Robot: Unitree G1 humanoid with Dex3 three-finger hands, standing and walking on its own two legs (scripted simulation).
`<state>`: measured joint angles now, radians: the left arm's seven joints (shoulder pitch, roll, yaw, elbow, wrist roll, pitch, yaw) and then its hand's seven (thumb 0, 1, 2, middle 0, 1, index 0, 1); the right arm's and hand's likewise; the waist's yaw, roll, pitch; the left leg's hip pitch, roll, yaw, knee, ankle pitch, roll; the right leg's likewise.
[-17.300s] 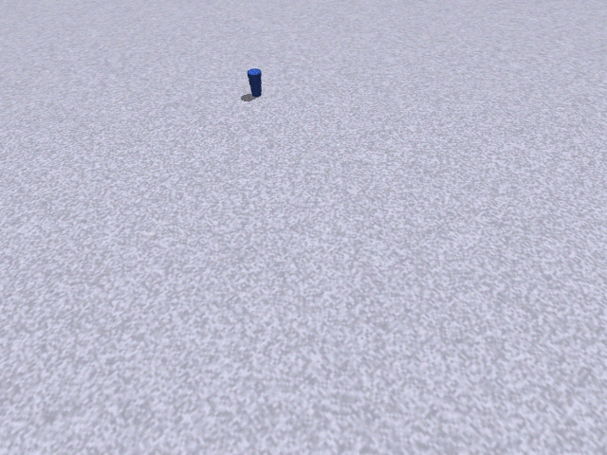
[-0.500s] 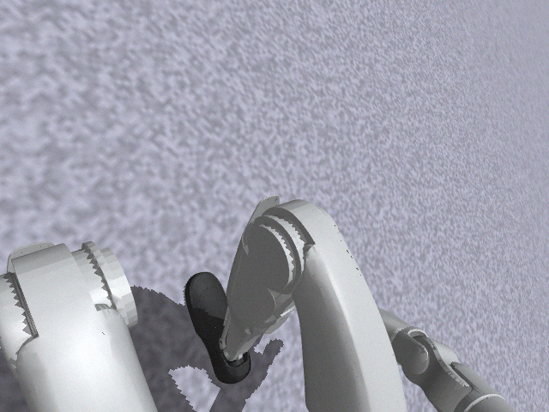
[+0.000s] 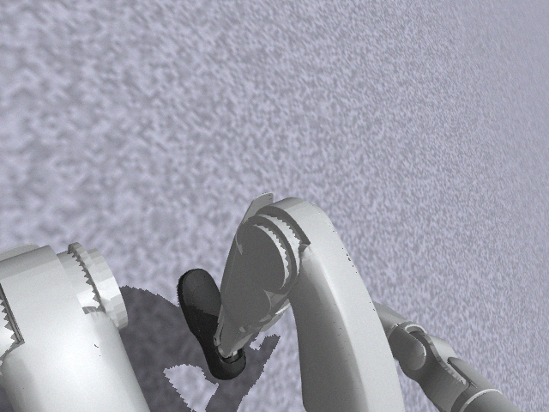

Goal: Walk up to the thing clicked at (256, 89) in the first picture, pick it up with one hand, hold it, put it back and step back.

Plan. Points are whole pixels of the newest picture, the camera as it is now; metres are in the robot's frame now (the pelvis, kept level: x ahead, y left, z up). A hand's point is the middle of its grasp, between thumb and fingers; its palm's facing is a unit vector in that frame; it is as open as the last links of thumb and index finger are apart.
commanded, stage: close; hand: left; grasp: from the side
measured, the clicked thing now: out of the picture +0.45 +0.29 -0.21
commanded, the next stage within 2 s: settle in 0.70 s
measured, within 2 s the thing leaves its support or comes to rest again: leaves its support in 0.98 s
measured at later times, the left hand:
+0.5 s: hand out of the picture +0.43 +0.29 -0.19, palm faces +0.39 -0.92 -0.01, open 10.9 cm
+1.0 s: hand out of the picture +0.44 +0.30 -0.19, palm faces +0.43 -0.90 +0.01, open 11.1 cm
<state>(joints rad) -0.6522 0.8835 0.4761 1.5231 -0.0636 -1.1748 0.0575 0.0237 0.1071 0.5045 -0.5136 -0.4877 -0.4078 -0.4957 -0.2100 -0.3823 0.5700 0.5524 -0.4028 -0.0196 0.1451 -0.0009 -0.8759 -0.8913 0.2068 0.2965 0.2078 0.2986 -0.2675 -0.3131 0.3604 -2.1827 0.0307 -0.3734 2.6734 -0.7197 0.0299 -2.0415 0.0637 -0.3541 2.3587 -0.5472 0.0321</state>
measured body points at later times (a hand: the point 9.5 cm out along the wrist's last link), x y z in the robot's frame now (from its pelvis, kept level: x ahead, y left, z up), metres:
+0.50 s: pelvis +0.00 +0.00 +0.00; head +0.23 +0.20 +0.32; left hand +0.40 +0.33 -0.19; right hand +0.17 -0.24 -0.02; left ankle +0.09 +0.11 -0.25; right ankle +0.16 -0.10 -0.25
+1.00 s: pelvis +0.00 +0.00 +0.00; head +0.24 +0.21 +0.32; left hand +0.41 +0.34 -0.19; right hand +0.17 -0.23 -0.02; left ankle +0.09 +0.11 -0.25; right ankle +0.16 -0.10 -0.25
